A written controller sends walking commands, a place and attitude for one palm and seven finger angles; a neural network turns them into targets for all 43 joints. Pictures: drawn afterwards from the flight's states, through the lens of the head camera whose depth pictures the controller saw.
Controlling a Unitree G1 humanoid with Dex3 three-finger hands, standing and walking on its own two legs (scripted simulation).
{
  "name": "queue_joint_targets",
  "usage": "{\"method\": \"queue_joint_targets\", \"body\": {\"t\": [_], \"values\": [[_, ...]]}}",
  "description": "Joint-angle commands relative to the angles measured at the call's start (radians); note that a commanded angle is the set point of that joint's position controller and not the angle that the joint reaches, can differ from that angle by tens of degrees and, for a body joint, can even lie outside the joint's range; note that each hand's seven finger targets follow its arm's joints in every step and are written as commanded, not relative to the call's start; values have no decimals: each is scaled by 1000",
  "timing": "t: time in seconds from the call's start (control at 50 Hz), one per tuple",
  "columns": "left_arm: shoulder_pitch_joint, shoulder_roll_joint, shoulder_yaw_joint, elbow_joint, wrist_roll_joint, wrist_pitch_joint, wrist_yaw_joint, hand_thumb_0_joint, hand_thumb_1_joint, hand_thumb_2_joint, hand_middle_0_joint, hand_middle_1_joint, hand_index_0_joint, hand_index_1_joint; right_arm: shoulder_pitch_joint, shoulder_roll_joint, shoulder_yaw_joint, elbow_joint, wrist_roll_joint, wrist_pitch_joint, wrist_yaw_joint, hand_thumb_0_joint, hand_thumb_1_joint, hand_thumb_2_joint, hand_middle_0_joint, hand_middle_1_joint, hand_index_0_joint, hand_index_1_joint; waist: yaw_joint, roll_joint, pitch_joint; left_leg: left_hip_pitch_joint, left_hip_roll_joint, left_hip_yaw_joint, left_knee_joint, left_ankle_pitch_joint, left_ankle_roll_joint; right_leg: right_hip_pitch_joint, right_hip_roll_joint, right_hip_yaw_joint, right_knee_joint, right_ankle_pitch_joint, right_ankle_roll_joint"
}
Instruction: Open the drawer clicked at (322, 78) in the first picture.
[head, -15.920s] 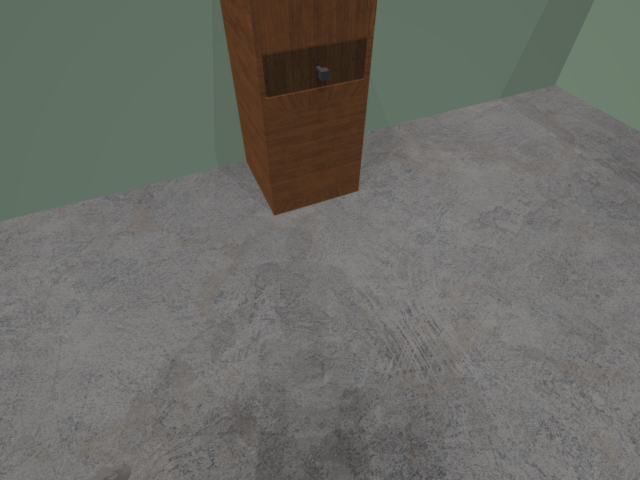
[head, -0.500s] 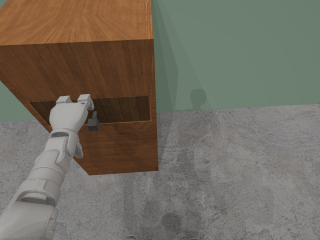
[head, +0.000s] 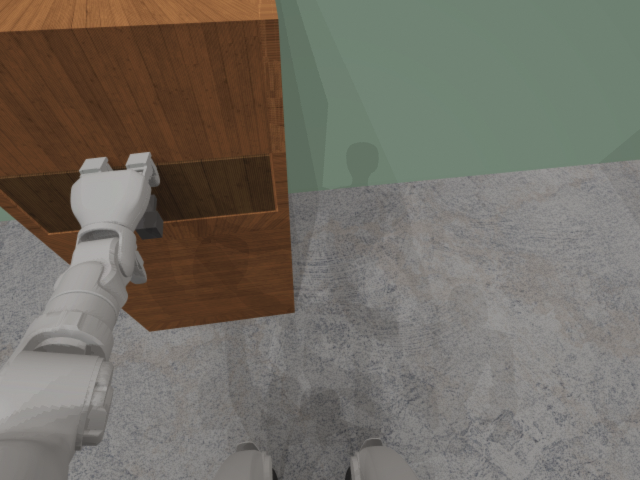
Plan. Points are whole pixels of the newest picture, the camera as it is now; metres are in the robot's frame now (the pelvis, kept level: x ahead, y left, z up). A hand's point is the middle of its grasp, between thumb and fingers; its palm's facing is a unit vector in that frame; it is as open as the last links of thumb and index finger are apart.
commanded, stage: move the hooked fingers above the handle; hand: left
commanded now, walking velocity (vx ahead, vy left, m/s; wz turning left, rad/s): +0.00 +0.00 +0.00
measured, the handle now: (150, 215) +0.51 +0.24 -0.06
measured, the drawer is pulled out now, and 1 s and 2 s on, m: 0.00 0.00 0.00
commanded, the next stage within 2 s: lower the fingers behind the handle in 0.62 s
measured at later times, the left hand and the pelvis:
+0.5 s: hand (127, 226) +0.45 +0.24 +0.00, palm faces -0.04 -0.02 -1.00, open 13.8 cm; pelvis +0.00 +0.00 +0.00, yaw +0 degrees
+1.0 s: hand (129, 231) +0.46 +0.25 -0.02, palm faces -0.06 -0.02 -1.00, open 13.8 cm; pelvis +0.01 +0.00 +0.00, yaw +0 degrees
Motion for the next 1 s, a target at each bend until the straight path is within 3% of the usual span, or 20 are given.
{"method": "queue_joint_targets", "body": {"t": [0.0, 0.08, 0.12, 0.16, 0.24, 0.26, 0.32, 0.4, 0.42, 0.48, 0.52, 0.54, 0.58, 0.6, 0.68, 0.78, 0.8, 0.88, 0.94, 0.98], "values": [[-365, 281, 72, -216, -12, -18, 34, 0, -500, 300, -300, -1200, -300, -1200, 129, -172, -57, -58, -7, -11, -18, 0, -900, -900, 200, 300, 200, 300, 23, 66, -490, 387, -48, -22, -76, 390, 23, 179, 55, -12, -105, 339, -37], [-335, 255, 60, -216, -18, -21, 39, 0, -500, 300, -300, -1200, -300, -1200, 130, -172, -57, -52, -4, -6, -17, 0, -900, -900, 200, 300, 200, 300, 17, 45, -453, 380, -44, -25, -86, 379, 23, 174, 57, -17, -117, 324, -36], [-321, 297, 88, -223, -19, -18, 44, 0, -500, 300, -300, -1200, -300, -1200, 124, -176, -54, -51, -3, -2, -19, 0, -900, -900, 200, 300, 200, 300, 29, 32, -440, 353, -48, -18, -95, 355, 26, 202, 55, -11, -125, 323, -34], [-349, 272, 64, -228, -15, -15, 45, 0, -500, 300, -300, -1200, -300, -1200, 120, -173, -53, -48, -2, -2, -20, 0, -900, -900, 200, 300, 200, 300, 14, 40, -413, 358, -45, -22, -103, 344, 26, 184, 54, -14, -134, 305, -37], [-330, 206, 20, -237, -22, -19, 47, 0, -500, 300, -300, -1200, -300, -1200, 119, -166, -60, -51, 1, -8, -19, 0, -900, -900, 200, 300, 200, 300, 12, 56, -408, 408, -43, -27, -114, 338, 22, 161, 57, -21, -147, 274, -39], [-365, 210, 20, -244, -27, -24, 45, 0, -500, 300, -300, -1200, -300, -1200, 121, -168, -58, -47, 0, -9, -20, 0, -900, -900, 200, 300, 200, 300, 0, 53, -400, 407, -41, -32, -114, 341, 22, 156, 55, -22, -147, 275, -40], [-355, 197, 12, -244, -24, -27, 45, 0, -500, 300, -300, -1200, -300, -1200, 119, -167, -59, -47, 0, -10, -19, 0, -900, -900, 200, 300, 200, 300, 5, 60, -402, 422, -42, -33, -116, 338, 21, 146, 55, -22, -150, 266, -40], [-372, 207, 8, -196, -14, -12, 52, 0, -500, 300, -300, -1200, -300, -1200, 108, -168, -51, -50, 4, -8, -20, 0, -900, -900, 200, 300, 200, 300, -5, 30, -341, 375, -46, -36, -124, 285, 22, 128, 53, -24, -153, 226, -40], [-398, 198, -2, -208, -13, -11, 55, 0, -500, 300, -300, -1200, -300, -1200, 107, -166, -51, -53, 4, -11, -20, 0, -900, -900, 200, 300, 200, 300, -9, 52, -349, 382, -47, -33, -122, 283, 24, 122, 51, -22, -154, 225, -40], [-408, 261, 42, -194, -9, -5, 59, 0, -500, 300, -300, -1200, -300, -1200, 108, -173, -46, -56, 2, -10, -22, 0, -900, -900, 200, 300, 200, 300, -1, 52, -389, 377, -49, -35, -111, 290, 24, 135, 50, -19, -141, 232, -38], [-414, 239, 19, -177, -11, 3, 54, 0, -500, 300, -300, -1200, -300, -1200, 106, -169, -44, -61, 3, -12, -24, 0, -900, -900, 200, 300, 200, 300, -9, 51, -380, 361, -53, -27, -106, 283, 26, 138, 50, -16, -144, 238, -36], [-413, 268, 40, -176, -9, 3, 53, 0, -500, 300, -300, -1200, -300, -1200, 107, -172, -43, -58, 2, -12, -25, 0, -900, -900, 200, 300, 200, 300, -2, 46, -394, 359, -51, -28, -103, 289, 25, 145, 49, -16, -138, 245, -36], [-407, 239, 23, -193, -14, -2, 43, 0, -500, 300, -300, -1200, -300, -1200, 116, -168, -46, -62, 1, -14, -22, 0, -900, -900, 200, 300, 200, 300, 2, 72, -438, 395, -50, -29, -98, 337, 23, 156, 52, -18, -130, 283, -37], [-393, 255, 41, -212, -18, -8, 39, 0, -500, 300, -300, -1200, -300, -1200, 117, -170, -48, -64, -1, -13, -21, 0, -900, -900, 200, 300, 200, 300, 13, 78, -466, 407, -50, -25, -91, 364, 22, 171, 52, -17, -125, 309, -38], [-362, 210, 14, -203, -23, -16, 22, 0, -500, 300, -300, -1200, -300, -1200, 122, -166, -51, -59, 0, -10, -23, 0, -900, -900, 200, 300, 200, 300, -1, 39, -437, 399, -44, -28, -86, 386, 22, 167, 54, -18, -127, 334, -34], [-329, 224, 32, -200, -21, -40, 31, 0, -500, 300, -300, -1200, -300, -1200, 120, -165, -50, -47, -3, -9, -21, 0, -900, -900, 200, 300, 200, 300, 9, 43, -407, 350, -47, -22, -78, 361, 24, 163, 51, -13, -118, 330, -36], [-317, 253, 56, -192, -14, -41, 38, 0, -500, 300, -300, -1200, -300, -1200, 118, -169, -50, -44, -3, -7, -22, 0, -900, -900, 200, 300, 200, 300, 14, 29, -395, 338, -46, -24, -75, 355, 24, 153, 52, -13, -112, 319, -37], [-331, 278, 73, -201, -4, -52, 64, 0, -500, 300, -300, -1200, -300, -1200, 112, -170, -49, -40, -7, -7, -19, 0, -900, -900, 200, 300, 200, 300, 11, 41, -419, 306, -49, -22, -53, 348, 26, 144, 50, -8, -91, 323, -36], [-339, 249, 57, -194, 0, -46, 80, 0, -500, 300, -300, -1200, -300, -1200, 115, -168, -54, -35, -9, -11, -14, 0, -900, -900, 200, 300, 200, 300, 3, 56, -427, 314, -46, -27, -39, 350, 22, 108, 53, -16, -78, 307, -38], [-372, 234, 48, -223, 0, -50, 87, 0, -500, 300, -300, -1200, -300, -1200, 120, -168, -59, -32, -13, -15, -11, 0, -900, -900, 200, 300, 200, 300, 2, 88, -477, 346, -44, -33, -26, 375, 19, 90, 53, -17, -64, 309, -38]]}}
